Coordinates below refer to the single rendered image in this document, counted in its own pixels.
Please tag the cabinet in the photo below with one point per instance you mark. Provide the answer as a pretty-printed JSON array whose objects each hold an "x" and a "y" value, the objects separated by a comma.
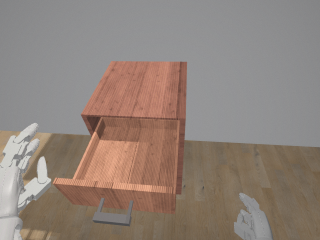
[{"x": 142, "y": 90}]

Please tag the drawer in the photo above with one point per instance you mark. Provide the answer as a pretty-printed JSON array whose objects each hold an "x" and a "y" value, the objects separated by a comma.
[{"x": 128, "y": 159}]

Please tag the left robot forearm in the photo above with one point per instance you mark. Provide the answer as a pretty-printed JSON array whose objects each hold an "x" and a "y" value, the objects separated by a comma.
[{"x": 10, "y": 227}]

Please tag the handle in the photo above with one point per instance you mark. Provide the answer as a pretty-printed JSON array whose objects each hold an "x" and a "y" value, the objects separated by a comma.
[{"x": 113, "y": 218}]

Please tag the left robot hand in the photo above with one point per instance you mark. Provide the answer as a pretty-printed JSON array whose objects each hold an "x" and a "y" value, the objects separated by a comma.
[{"x": 17, "y": 153}]

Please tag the right robot hand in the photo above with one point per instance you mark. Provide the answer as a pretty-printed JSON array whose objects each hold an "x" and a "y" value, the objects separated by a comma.
[{"x": 257, "y": 222}]

